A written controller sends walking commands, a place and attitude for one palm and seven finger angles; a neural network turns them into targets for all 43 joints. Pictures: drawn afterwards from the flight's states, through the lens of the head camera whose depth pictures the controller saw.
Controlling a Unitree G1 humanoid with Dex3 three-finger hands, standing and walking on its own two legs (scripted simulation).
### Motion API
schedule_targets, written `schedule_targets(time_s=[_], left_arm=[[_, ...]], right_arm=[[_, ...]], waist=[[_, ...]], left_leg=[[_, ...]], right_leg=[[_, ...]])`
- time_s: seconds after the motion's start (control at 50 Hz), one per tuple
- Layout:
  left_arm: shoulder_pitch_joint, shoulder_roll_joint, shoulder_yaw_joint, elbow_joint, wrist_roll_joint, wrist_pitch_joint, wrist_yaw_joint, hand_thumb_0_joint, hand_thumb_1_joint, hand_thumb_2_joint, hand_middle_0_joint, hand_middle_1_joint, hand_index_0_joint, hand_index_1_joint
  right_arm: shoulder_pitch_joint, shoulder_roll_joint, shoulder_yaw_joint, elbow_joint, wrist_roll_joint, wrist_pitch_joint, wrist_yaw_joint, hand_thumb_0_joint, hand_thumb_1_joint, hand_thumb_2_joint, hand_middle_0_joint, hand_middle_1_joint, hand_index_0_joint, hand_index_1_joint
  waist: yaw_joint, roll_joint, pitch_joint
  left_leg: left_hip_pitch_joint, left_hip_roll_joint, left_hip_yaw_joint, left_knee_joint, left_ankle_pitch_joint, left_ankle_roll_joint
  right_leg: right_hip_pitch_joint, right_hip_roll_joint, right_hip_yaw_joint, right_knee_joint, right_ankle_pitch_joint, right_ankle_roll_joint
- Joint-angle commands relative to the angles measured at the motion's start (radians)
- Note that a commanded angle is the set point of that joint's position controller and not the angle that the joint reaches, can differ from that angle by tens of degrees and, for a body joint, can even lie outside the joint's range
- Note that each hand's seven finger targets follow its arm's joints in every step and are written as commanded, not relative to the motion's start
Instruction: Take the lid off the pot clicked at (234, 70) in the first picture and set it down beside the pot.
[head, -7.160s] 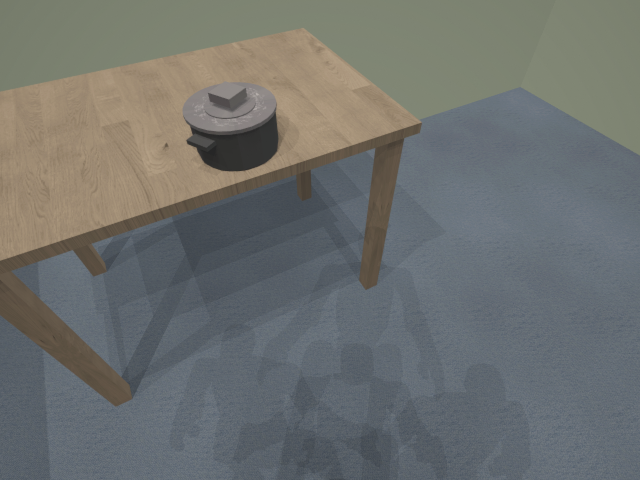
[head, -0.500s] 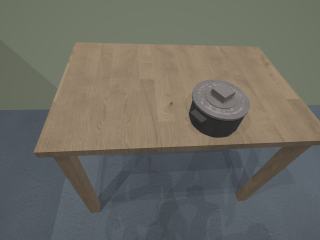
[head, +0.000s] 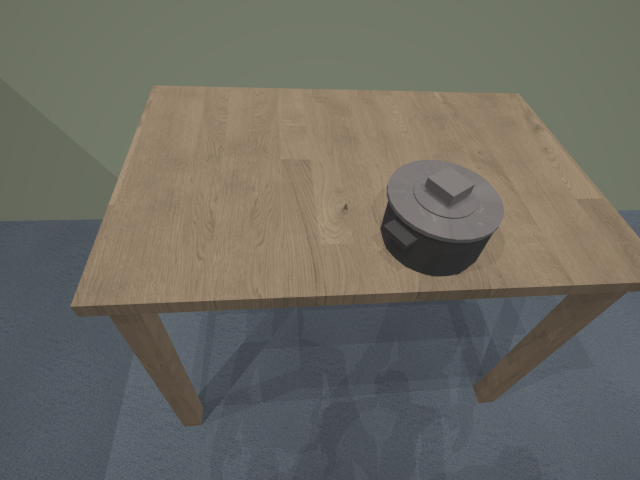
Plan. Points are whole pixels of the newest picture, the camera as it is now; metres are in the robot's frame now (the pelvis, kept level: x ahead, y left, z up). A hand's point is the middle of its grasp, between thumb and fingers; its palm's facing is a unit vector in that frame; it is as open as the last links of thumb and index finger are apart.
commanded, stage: shuffle to correct the standing spot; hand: left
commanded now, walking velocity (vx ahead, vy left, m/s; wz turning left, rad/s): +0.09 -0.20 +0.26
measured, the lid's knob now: (449, 185) +0.55 -0.16 +0.07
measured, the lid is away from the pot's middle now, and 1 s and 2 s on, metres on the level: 0.00 0.00 0.00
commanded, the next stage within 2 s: come to a stop and stand still in 1.62 s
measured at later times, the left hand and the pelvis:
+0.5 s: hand out of the picture +0.01 +0.10 -0.20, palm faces +0.20 -0.97 -0.16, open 7.4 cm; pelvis +0.06 -0.06 -0.02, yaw +9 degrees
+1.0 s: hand out of the picture +0.12 +0.03 -0.20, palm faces +0.21 -0.96 -0.20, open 7.4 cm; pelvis +0.13 -0.17 -0.02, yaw +11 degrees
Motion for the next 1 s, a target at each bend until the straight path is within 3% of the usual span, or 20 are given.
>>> schedule_targets(time_s=[0.0, 0.1, 0.22, 0.3, 0.36, 0.42, 0.46, 0.48, 0.5, 0.52, 0.54, 0.6, 0.68, 0.72, 0.76, 0.8, 0.84, 0.88, 0.92, 0.98], left_arm=[[0.085, 0.067, 0.013, -0.025, 0.005, -0.008, 0.003, 0.0, 0.9, 0.9, -0.2, -0.3, -0.2, -0.3], [0.087, 0.065, 0.017, -0.037, 0.012, -0.001, -0.001, 0.0, 0.9, 0.9, -0.2, -0.3, -0.2, -0.3], [0.098, 0.08, 0.029, -0.051, 0.01, -0.002, 0.0, 0.0, 0.9, 0.9, -0.2, -0.3, -0.2, -0.3], [0.146, 0.098, 0.046, -0.054, 0.01, -0.002, 0.01, 0.0, 0.9, 0.9, -0.2, -0.3, -0.2, -0.3], [0.178, 0.135, 0.064, -0.057, 0.018, 0.004, 0.015, 0.0, 0.9, 0.9, -0.2, -0.3, -0.2, -0.3], [0.152, 0.116, 0.055, -0.073, 0.03, 0.008, 0.019, 0.0, 0.9, 0.9, -0.2, -0.3, -0.2, -0.3], [0.101, 0.113, 0.045, -0.08, 0.023, 0.011, 0.019, 0.0, 0.9, 0.9, -0.2, -0.3, -0.2, -0.3], [0.074, 0.103, 0.042, -0.087, 0.015, 0.012, 0.014, 0.0, 0.9, 0.9, -0.2, -0.3, -0.2, -0.3], [0.085, 0.067, 0.035, -0.099, 0.01, 0.009, 0.009, 0.0, 0.9, 0.9, -0.2, -0.3, -0.2, -0.3], [0.052, 0.076, 0.031, -0.125, 0.004, 0.005, 0.007, 0.0, 0.9, 0.9, -0.2, -0.3, -0.2, -0.3], [0.004, 0.093, 0.041, -0.134, 0.015, 0.018, 0.014, 0.0, 0.9, 0.9, -0.2, -0.3, -0.2, -0.3], [0.03, 0.09, 0.055, -0.129, 0.013, 0.034, -0.003, 0.0, 0.9, 0.9, -0.2, -0.3, -0.2, -0.3], [0.082, 0.077, 0.057, -0.121, 0.013, 0.032, -0.026, 0.0, 0.9, 0.9, -0.2, -0.3, -0.2, -0.3], [0.105, 0.109, 0.064, -0.116, 0.02, 0.023, -0.03, 0.0, 0.9, 0.9, -0.2, -0.3, -0.2, -0.3], [0.074, 0.213, 0.081, -0.14, 0.031, 0.022, -0.021, 0.0, 0.9, 0.9, -0.2, -0.3, -0.2, -0.3], [0.016, 0.227, 0.091, -0.157, 0.036, 0.033, -0.017, 0.0, 0.9, 0.9, -0.2, -0.3, -0.2, -0.3], [-0.035, 0.193, 0.084, -0.162, 0.031, 0.039, -0.012, 0.0, 0.9, 0.9, -0.2, -0.3, -0.2, -0.3], [-0.031, 0.141, 0.071, -0.173, 0.021, 0.041, -0.012, 0.0, 0.9, 0.9, -0.2, -0.3, -0.2, -0.3], [-0.035, 0.099, 0.061, -0.193, 0.014, 0.041, -0.012, 0.0, 0.9, 0.9, -0.2, -0.3, -0.2, -0.3], [0.008, 0.121, 0.078, -0.2, 0.003, 0.039, -0.019, 0.0, 0.9, 0.9, -0.2, -0.3, -0.2, -0.3]], right_arm=[[0.077, -0.116, -0.03, -0.019, -0.007, -0.013, -0.003, 0.0, -0.9, -0.9, 0.2, 0.3, 0.2, 0.3], [0.074, -0.137, -0.047, -0.033, -0.015, 0.0, -0.004, 0.0, -0.9, -0.9, 0.2, 0.3, 0.2, 0.3], [0.102, -0.136, -0.06, -0.042, -0.017, 0.003, -0.011, 0.0, -0.9, -0.9, 0.2, 0.3, 0.2, 0.3], [0.091, -0.124, -0.06, -0.053, -0.017, 0.008, -0.015, 0.0, -0.9, -0.9, 0.2, 0.3, 0.2, 0.3], [0.047, -0.092, -0.066, -0.073, -0.015, 0.015, -0.019, 0.0, -0.9, -0.9, 0.2, 0.3, 0.2, 0.3], [-0.006, -0.071, -0.064, -0.08, -0.015, 0.013, -0.017, 0.0, -0.9, -0.9, 0.2, 0.3, 0.2, 0.3], [0.066, -0.058, -0.059, -0.051, -0.021, 0.014, -0.017, 0.0, -0.9, -0.9, 0.2, 0.3, 0.2, 0.3], [0.132, -0.071, -0.062, -0.027, -0.026, 0.011, -0.016, 0.0, -0.9, -0.9, 0.2, 0.3, 0.2, 0.3], [0.19, -0.147, -0.076, -0.013, -0.039, 0.008, -0.023, 0.0, -0.9, -0.9, 0.2, 0.3, 0.2, 0.3], [0.239, -0.208, -0.091, -0.024, -0.04, 0.01, -0.023, 0.0, -0.9, -0.9, 0.2, 0.3, 0.2, 0.3], [0.202, -0.234, -0.091, -0.027, -0.041, 0.013, -0.026, 0.0, -0.9, -0.9, 0.2, 0.3, 0.2, 0.3], [-0.034, -0.196, -0.085, -0.106, -0.037, -0.001, -0.025, 0.0, -0.9, -0.9, 0.2, 0.3, 0.2, 0.3], [-0.089, -0.249, -0.106, -0.139, -0.035, 0.011, -0.01, 0.0, -0.9, -0.9, 0.2, 0.3, 0.2, 0.3], [-0.08, -0.235, -0.115, -0.143, -0.028, 0.024, -0.005, 0.0, -0.9, -0.9, 0.2, 0.3, 0.2, 0.3], [-0.032, -0.151, -0.1, -0.161, -0.019, 0.035, 0.004, 0.0, -0.9, -0.9, 0.2, 0.3, 0.2, 0.3], [-0.032, -0.141, -0.098, -0.152, -0.023, 0.048, -0.001, 0.0, -0.9, -0.9, 0.2, 0.3, 0.2, 0.3], [-0.001, -0.139, -0.092, -0.13, -0.022, 0.037, -0.005, 0.0, -0.9, -0.9, 0.2, 0.3, 0.2, 0.3], [0.046, -0.177, -0.09, -0.103, -0.029, 0.021, -0.012, 0.0, -0.9, -0.9, 0.2, 0.3, 0.2, 0.3], [0.055, -0.256, -0.104, -0.099, -0.038, 0.021, -0.022, 0.0, -0.9, -0.9, 0.2, 0.3, 0.2, 0.3], [-0.068, -0.275, -0.11, -0.146, -0.042, 0.027, -0.024, 0.0, -0.9, -0.9, 0.2, 0.3, 0.2, 0.3]], waist=[[-0.007, 0.077, 0.06], [-0.005, 0.127, 0.105], [-0.006, 0.09, 0.046], [0.005, 0.01, -0.002], [0.017, -0.148, 0.017], [0.015, -0.046, 0.047], [-0.043, -0.01, 0.025], [-0.078, 0.015, 0.021], [-0.089, 0.152, -0.013], [-0.108, 0.187, -0.022], [-0.101, 0.227, 0.028], [0.005, 0.197, 0.07], [0.02, 0.195, -0.014], [0.021, 0.08, 0.03], [-0.009, -0.194, 0.011], [-0.018, -0.229, 0.014], [-0.051, -0.139, 0.023], [-0.055, 0.059, -0.016], [-0.061, 0.345, -0.002], [0.006, 0.307, -0.015]], left_leg=[[-0.083, 0.139, -0.147, -0.145, -0.036, 0.048], [-0.149, 0.168, -0.231, -0.189, -0.186, 0.079], [-0.119, 0.166, -0.223, -0.085, 0.113, 0.089], [-0.18, 0.097, -0.096, 0.074, 0.206, 0.051], [-0.321, 0.038, 0.057, 0.327, -0.152, 0.013], [-0.337, 0.063, 0.095, 0.353, -0.271, 0.01], [-0.137, 0.057, 0.117, 0.146, -0.082, 0.016], [0.003, 0.085, 0.068, 0.029, 0.127, 0.039], [0.133, 0.276, -0.182, -0.03, 0.337, 0.136], [0.173, 0.457, -0.405, -0.129, 0.474, 0.26], [0.08, 0.488, -0.418, -0.132, 0.516, 0.284], [-0.05, 0.381, -0.195, -0.125, 0.421, 0.181], [-0.083, 0.294, -0.068, -0.048, 0.237, 0.094], [-0.163, 0.217, -0.008, 0.062, 0.093, 0.03], [-0.229, 0.053, 0.148, 0.238, -0.183, -0.035], [-0.165, 0.055, 0.128, 0.343, -0.224, -0.027], [-0.108, 0.081, 0.105, 0.213, -0.128, -0.015], [0.019, 0.194, 0.002, -0.011, 0.231, 0.023], [0.072, 0.403, -0.192, -0.051, 0.672, 0.14], [0.078, 0.36, -0.075, 0.073, 0.771, 0.08]], right_leg=[[-0.025, -0.07, 0.02, -0.029, -0.03, -0.024], [-0.053, -0.049, -0.024, 0.022, -0.094, -0.023], [-0.001, -0.055, -0.042, 0.038, 0.016, -0.035], [0.125, -0.114, 0.013, 0.007, 0.171, -0.063], [0.208, -0.256, 0.119, -0.055, 0.431, -0.161], [0.182, -0.27, 0.086, -0.009, 0.593, -0.25], [0.062, -0.213, 0.009, 0.072, 0.62, -0.194], [-0.036, -0.156, -0.04, 0.184, 0.592, -0.129], [-0.193, -0.064, -0.103, 0.358, 0.34, -0.05], [-0.313, -0.006, -0.065, 0.562, -0.271, -0.028], [-0.34, -0.029, 0.038, 0.68, -0.356, -0.03], [-0.295, -0.078, 0.075, 0.629, -0.288, -0.023], [-0.096, -0.049, -0.064, 0.261, -0.146, -0.005], [-0.012, -0.029, -0.083, 0.035, 0.015, 0.0], [-0.023, -0.212, 0.17, -0.104, 0.045, -0.082], [-0.125, -0.226, 0.215, -0.146, -0.062, -0.134], [-0.132, -0.208, 0.143, -0.028, 0.17, -0.145], [-0.14, -0.094, 0.002, 0.149, 0.284, -0.061], [-0.251, -0.022, -0.064, 0.346, -0.198, -0.004], [-0.196, -0.058, -0.02, 0.216, -0.216, -0.024]])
